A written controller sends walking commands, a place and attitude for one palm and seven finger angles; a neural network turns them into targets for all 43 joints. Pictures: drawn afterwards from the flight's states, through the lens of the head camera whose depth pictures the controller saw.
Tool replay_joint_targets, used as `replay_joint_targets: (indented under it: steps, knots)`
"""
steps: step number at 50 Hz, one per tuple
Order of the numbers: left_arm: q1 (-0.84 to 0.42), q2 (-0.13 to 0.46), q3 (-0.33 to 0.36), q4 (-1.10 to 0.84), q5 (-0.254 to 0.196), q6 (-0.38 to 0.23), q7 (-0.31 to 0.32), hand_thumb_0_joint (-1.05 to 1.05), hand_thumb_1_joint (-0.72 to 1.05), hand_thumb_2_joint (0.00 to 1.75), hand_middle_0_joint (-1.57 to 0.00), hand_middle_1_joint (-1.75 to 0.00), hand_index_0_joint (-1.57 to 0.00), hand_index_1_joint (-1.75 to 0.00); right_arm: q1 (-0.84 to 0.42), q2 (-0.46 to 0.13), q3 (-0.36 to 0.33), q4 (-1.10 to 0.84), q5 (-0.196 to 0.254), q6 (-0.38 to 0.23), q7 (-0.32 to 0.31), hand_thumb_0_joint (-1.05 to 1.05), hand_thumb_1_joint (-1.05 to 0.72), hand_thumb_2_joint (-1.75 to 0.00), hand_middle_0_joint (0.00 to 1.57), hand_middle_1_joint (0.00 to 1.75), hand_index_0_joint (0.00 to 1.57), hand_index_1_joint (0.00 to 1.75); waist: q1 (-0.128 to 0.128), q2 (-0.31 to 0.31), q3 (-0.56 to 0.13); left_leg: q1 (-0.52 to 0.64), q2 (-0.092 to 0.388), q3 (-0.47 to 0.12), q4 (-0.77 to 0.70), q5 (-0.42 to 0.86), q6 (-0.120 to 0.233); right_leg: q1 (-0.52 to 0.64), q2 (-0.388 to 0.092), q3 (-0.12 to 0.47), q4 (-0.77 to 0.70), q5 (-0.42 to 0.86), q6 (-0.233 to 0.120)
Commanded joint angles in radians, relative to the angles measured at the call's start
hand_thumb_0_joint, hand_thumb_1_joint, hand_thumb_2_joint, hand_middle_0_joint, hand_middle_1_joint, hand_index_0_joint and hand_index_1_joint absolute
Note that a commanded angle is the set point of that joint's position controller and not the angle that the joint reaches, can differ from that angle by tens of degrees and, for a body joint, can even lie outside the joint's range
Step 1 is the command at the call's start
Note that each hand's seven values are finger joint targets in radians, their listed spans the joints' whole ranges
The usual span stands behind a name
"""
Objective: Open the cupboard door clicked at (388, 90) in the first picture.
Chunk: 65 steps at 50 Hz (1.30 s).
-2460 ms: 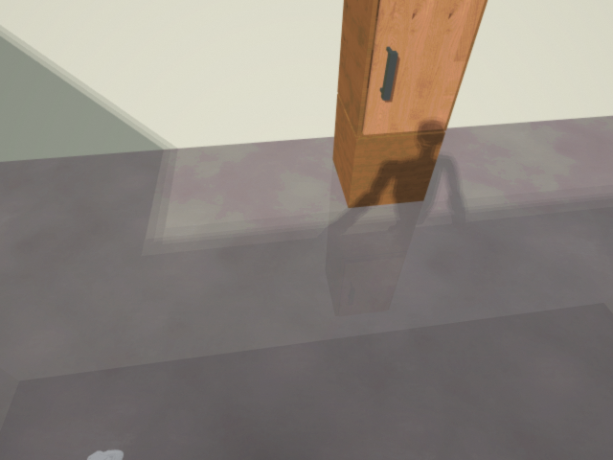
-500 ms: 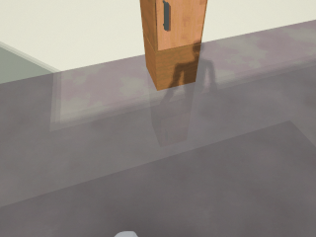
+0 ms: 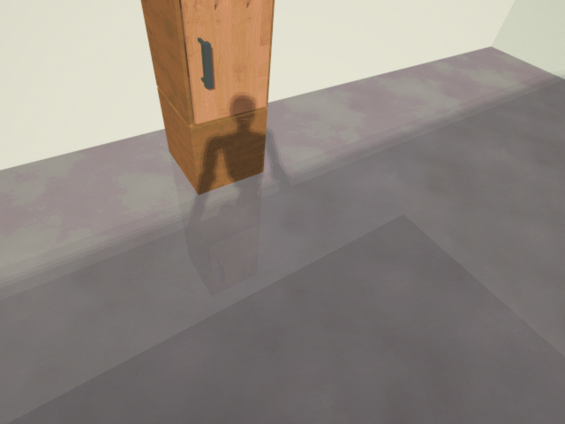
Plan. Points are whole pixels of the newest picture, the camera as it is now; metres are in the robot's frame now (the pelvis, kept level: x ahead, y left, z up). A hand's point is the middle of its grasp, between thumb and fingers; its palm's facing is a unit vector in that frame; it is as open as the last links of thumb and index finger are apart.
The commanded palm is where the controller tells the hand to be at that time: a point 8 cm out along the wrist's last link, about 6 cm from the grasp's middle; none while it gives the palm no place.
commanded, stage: walk to a spot facing it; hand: left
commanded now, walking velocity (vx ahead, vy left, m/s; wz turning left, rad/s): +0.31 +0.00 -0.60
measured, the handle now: (204, 63) +1.25 +0.38 -0.09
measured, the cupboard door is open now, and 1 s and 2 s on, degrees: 0 0 0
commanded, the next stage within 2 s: turn to face it in 1.60 s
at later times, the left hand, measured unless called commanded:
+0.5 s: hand (260, 309) +0.38 +0.07 -0.19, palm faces -0.37 -0.92 -0.12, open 7.4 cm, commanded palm none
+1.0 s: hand (237, 260) +0.49 +0.13 -0.18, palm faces -0.38 -0.91 -0.17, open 7.4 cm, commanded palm none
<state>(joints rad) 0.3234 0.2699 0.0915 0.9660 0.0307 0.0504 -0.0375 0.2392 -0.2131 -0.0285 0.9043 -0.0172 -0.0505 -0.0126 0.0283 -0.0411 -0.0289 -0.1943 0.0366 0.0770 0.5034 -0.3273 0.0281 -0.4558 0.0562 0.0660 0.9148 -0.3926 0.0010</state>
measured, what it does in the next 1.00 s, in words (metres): walks ahead, turning right: right foot, then left foot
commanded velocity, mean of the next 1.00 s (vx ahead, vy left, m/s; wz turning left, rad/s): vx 0.35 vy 0.00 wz -0.39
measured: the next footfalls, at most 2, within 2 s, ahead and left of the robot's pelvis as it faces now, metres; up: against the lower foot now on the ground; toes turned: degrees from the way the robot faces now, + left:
right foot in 0.44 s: +0.27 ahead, -0.15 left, +0.00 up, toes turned -24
left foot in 0.84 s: +0.52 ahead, +0.02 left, +0.00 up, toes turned -14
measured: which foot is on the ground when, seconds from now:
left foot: down 0.00-0.42, up 0.44-0.82, down 0.84-1.00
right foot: up 0.00-0.42, down 0.44-0.86, up 0.88-1.00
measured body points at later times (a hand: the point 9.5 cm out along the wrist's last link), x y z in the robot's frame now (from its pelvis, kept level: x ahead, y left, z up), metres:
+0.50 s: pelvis +0.18 -0.05 -0.03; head +0.24 -0.04 +0.42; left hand +0.40 +0.11 -0.18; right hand -0.02 -0.19 -0.15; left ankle +0.03 +0.10 -0.64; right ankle +0.24 -0.13 -0.74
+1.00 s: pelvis +0.41 -0.05 +0.00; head +0.43 -0.02 +0.45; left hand +0.51 +0.18 -0.17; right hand +0.39 -0.29 -0.13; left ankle +0.48 +0.03 -0.74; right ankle +0.30 -0.13 -0.64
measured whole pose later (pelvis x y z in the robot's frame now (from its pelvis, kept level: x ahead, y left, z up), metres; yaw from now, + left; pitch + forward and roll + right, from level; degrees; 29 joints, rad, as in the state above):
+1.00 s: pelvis +0.41 -0.05 +0.00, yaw -28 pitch -1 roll -1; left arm 0.34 0.22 0.08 1.07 0.03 0.00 -0.02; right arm 0.21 -0.15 -0.03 0.96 -0.03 -0.09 0.00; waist 0.03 -0.04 0.01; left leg -0.25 0.10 0.22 0.54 -0.26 0.02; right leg -0.43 -0.04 -0.04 1.20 -0.34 -0.03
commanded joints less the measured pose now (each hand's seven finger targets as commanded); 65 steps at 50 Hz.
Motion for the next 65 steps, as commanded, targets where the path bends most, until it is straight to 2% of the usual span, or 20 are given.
replay_joint_targets:
  steps: [1, 5, 15, 17, 19, 20, 21, 22, 23, 26, 29, 38, 41, 42, 43, 44, 46, 50, 61, 65]
  knots:
    - [-0.097, 0.029, 0.014, -0.114, 0.01, -0.041, -0.028, 0.0, 0.9, 0.9, -0.2, -0.3, -0.2, -0.3, 0.066, -0.136, -0.028, -0.015, -0.003, -0.029, -0.019, 0.0, -0.9, -0.9, 0.2, 0.3, 0.2, 0.3, -0.015, 0.159, 0.158, 0.062, 0.264, -0.177, -0.361, -0.048, 0.043, -0.296, -0.103, -0.035, 0.279, 0.175, 0.032]
    - [-0.137, -0.003, -0.001, -0.112, 0.01, -0.028, -0.024, 0.0, 0.9, 0.9, -0.2, -0.3, -0.2, -0.3, 0.192, -0.092, -0.015, 0.043, 0.003, -0.044, -0.027, 0.0, -0.9, -0.9, 0.2, 0.3, 0.2, 0.3, -0.032, 0.169, 0.155, 0.153, 0.245, -0.042, -0.294, 0.352, 0.017, -0.351, -0.112, -0.068, 0.322, 0.232, 0.041]
    - [-0.39, -0.053, -0.036, -0.152, -0.001, -0.041, -0.028, 0.0, 0.9, 0.9, -0.2, -0.3, -0.2, -0.3, 0.349, -0.073, -0.012, 0.16, -0.011, -0.036, -0.033, 0.0, -0.9, -0.9, 0.2, 0.3, 0.2, 0.3, -0.091, 0.194, 0.209, 0.308, 0.263, 0.148, -0.238, 0.771, 0.049, -0.263, -0.081, -0.235, -0.136, 0.22, -0.022]
    - [-0.351, -0.034, -0.034, -0.133, 0.002, -0.052, -0.02, 0.0, 0.9, 0.9, -0.2, -0.3, -0.2, -0.3, 0.371, -0.091, -0.02, 0.174, -0.01, -0.033, -0.032, 0.0, -0.9, -0.9, 0.2, 0.3, 0.2, 0.3, -0.072, 0.188, 0.144, 0.337, 0.275, 0.171, -0.107, 1.09, 0.042, -0.124, -0.019, -0.279, -0.207, 0.154, -0.063]
    - [-0.173, 0.002, -0.018, -0.081, 0.003, -0.067, -0.01, 0.0, 0.9, 0.9, -0.2, -0.3, -0.2, -0.3, 0.32, -0.135, -0.031, 0.164, -0.001, -0.032, -0.03, 0.0, -0.9, -0.9, 0.2, 0.3, 0.2, 0.3, 0.017, 0.238, 0.023, 0.323, 0.275, 0.204, 0.108, 1.209, 0.023, 0.103, 0.017, -0.286, -0.294, 0.15, -0.1]
    - [-0.034, 0.052, -0.004, -0.038, 0.006, -0.08, -0.004, 0.0, 0.9, 0.9, -0.2, -0.3, -0.2, -0.3, 0.29, -0.14, -0.032, 0.151, 0.006, -0.031, -0.025, 0.0, -0.9, -0.9, 0.2, 0.3, 0.2, 0.3, 0.085, 0.236, -0.058, 0.189, 0.269, 0.206, 0.319, 1.061, -0.004, 0.366, -0.003, -0.257, -0.38, 0.219, -0.122]
    - [0.083, 0.152, 0.017, -0.004, 0.008, -0.089, 0.009, 0.0, 0.9, 0.9, -0.2, -0.3, -0.2, -0.3, 0.306, -0.084, -0.024, 0.133, 0.024, -0.029, -0.011, 0.0, -0.9, -0.9, 0.2, 0.3, 0.2, 0.3, 0.125, 0.062, -0.174, -0.138, 0.21, 0.192, 0.621, 0.498, -0.036, 0.72, -0.218, -0.004, -0.397, 0.289, -0.202]
    - [0.164, 0.219, 0.03, 0.012, -0.013, -0.096, 0.024, 0.0, 0.9, 0.9, -0.2, -0.3, -0.2, -0.3, 0.297, -0.026, -0.018, 0.093, 0.032, -0.038, -0.015, 0.0, -0.9, -0.9, 0.2, 0.3, 0.2, 0.3, 0.113, -0.079, -0.272, -0.431, 0.047, 0.122, 1.004, -0.264, -0.078, 0.88, -0.512, 0.482, -0.459, 0.555, -0.34]
    - [0.14, 0.234, 0.037, 0.004, -0.03, -0.086, 0.034, 0.0, 0.9, 0.9, -0.2, -0.3, -0.2, -0.3, 0.207, -0.058, -0.025, 0.064, 0.023, -0.039, -0.019, 0.0, -0.9, -0.9, 0.2, 0.3, 0.2, 0.3, 0.12, -0.012, -0.247, -0.465, 0.08, -0.035, 1.016, -0.195, -0.05, 0.77, -0.491, 0.434, -0.53, 0.547, -0.345]
    - [-0.057, 0.097, -0.002, -0.028, -0.022, -0.098, 0.045, 0.0, 0.9, 0.9, -0.2, -0.3, -0.2, -0.3, 0.148, -0.031, -0.03, 0.075, -0.005, -0.004, -0.011, 0.0, -0.9, -0.9, 0.2, 0.3, 0.2, 0.3, -0.007, 0.108, 0.045, -0.402, 0.173, -0.066, 0.879, -0.036, -0.061, 0.272, -0.384, 0.225, -0.638, 0.332, -0.248]
    - [-0.118, 0.057, -0.01, -0.025, -0.006, -0.113, 0.045, 0.0, 0.9, 0.9, -0.2, -0.3, -0.2, -0.3, 0.247, 0.014, -0.027, 0.102, -0.012, 0.024, -0.002, 0.0, -0.9, -0.9, 0.2, 0.3, 0.2, 0.3, -0.089, 0.013, 0.043, -0.311, 0.166, -0.029, 0.689, 0.005, -0.08, 0.123, -0.283, 0.061, -0.662, 0.31, -0.205]
    - [-0.021, 0.083, -0.004, 0.005, -0.005, -0.115, 0.034, 0.0, 0.9, 0.9, -0.2, -0.3, -0.2, -0.3, -0.031, -0.012, -0.033, 0.002, -0.01, -0.008, 0.035, 0.0, -0.9, -0.9, 0.2, 0.3, 0.2, 0.3, -0.015, -0.091, 0.091, -0.231, 0.087, 0.032, 0.19, 0.113, -0.073, 0.196, -0.251, 0.095, -0.627, 0.194, -0.176]
    - [-0.024, 0.079, -0.002, 0.002, -0.014, -0.107, 0.035, 0.0, 0.9, 0.9, -0.2, -0.3, -0.2, -0.3, 0.071, -0.075, -0.045, 0.04, -0.013, -0.022, 0.023, 0.0, -0.9, -0.9, 0.2, 0.3, 0.2, 0.3, -0.079, -0.008, 0.047, 0.059, 0.048, 0.055, 0.002, 0.13, -0.059, 0.148, -0.188, 0.055, -0.431, 0.28, -0.127]
    - [-0.009, 0.03, -0.007, -0.006, -0.016, -0.104, 0.03, 0.0, 0.9, 0.9, -0.2, -0.3, -0.2, -0.3, 0.197, -0.158, -0.067, 0.073, -0.022, -0.029, 0.012, 0.0, -0.9, -0.9, 0.2, 0.3, 0.2, 0.3, -0.127, 0.17, -0.02, 0.261, 0.195, -0.149, -0.083, 0.043, -0.009, 0.011, -0.107, 0.0, -0.172, 0.226, -0.087]
    - [0.005, -0.021, -0.019, -0.028, -0.022, -0.109, 0.022, 0.0, 0.9, 0.9, -0.2, -0.3, -0.2, -0.3, 0.307, -0.257, -0.085, 0.092, -0.032, -0.026, 0.011, 0.0, -0.9, -0.9, 0.2, 0.3, 0.2, 0.3, -0.149, 0.404, -0.071, 0.363, 0.454, -0.452, -0.23, -0.033, 0.087, -0.161, -0.01, -0.141, 0.149, -0.158, -0.039]
    - [-0.035, 0.018, -0.013, -0.031, -0.008, -0.105, 0.032, 0.0, 0.9, 0.9, -0.2, -0.3, -0.2, -0.3, 0.282, -0.212, -0.071, 0.099, -0.024, -0.018, 0.004, 0.0, -0.9, -0.9, 0.2, 0.3, 0.2, 0.3, -0.151, 0.347, -0.052, 0.269, 0.481, -0.521, -0.307, -0.209, 0.096, -0.192, -0.051, -0.049, 0.303, -0.16, -0.045]
    - [-0.089, 0.008, -0.004, -0.024, -0.003, -0.1, 0.015, 0.0, 0.9, 0.9, -0.2, -0.3, -0.2, -0.3, 0.144, -0.126, -0.048, 0.063, -0.017, -0.022, 0.001, 0.0, -0.9, -0.9, 0.2, 0.3, 0.2, 0.3, -0.096, 0.163, 0.118, 0.075, 0.419, -0.374, -0.344, -0.244, 0.084, -0.244, -0.139, -0.039, 0.378, 0.011, -0.043]
    - [0.003, -0.045, -0.006, 0.019, 0.004, -0.064, 0.006, 0.0, 0.9, 0.9, -0.2, -0.3, -0.2, -0.3, 0.096, -0.065, -0.035, 0.076, -0.009, -0.044, -0.008, 0.0, -0.9, -0.9, 0.2, 0.3, 0.2, 0.3, -0.024, 0.157, 0.086, 0.017, 0.318, -0.055, -0.33, 0.057, 0.041, -0.161, -0.171, -0.068, 0.317, 0.149, -0.007]
    - [-0.241, -0.086, -0.014, -0.05, 0.004, -0.057, -0.007, 0.0, 0.9, 0.9, -0.2, -0.3, -0.2, -0.3, 0.237, -0.066, -0.048, 0.161, -0.016, -0.033, -0.008, 0.0, -0.9, -0.9, 0.2, 0.3, 0.2, 0.3, -0.088, 0.194, 0.153, 0.183, 0.318, 0.147, -0.295, 0.311, 0.07, -0.182, -0.17, -0.192, -0.167, 0.207, 0.003]
    - [-0.2, -0.065, -0.013, -0.035, 0.003, -0.076, -0.004, 0.0, 0.9, 0.9, -0.2, -0.3, -0.2, -0.3, 0.24, -0.089, -0.051, 0.174, -0.017, -0.024, -0.006, 0.0, -0.9, -0.9, 0.2, 0.3, 0.2, 0.3, -0.051, 0.188, 0.109, 0.214, 0.326, 0.196, -0.135, 0.595, 0.049, -0.006, -0.092, -0.25, -0.276, 0.151, -0.049]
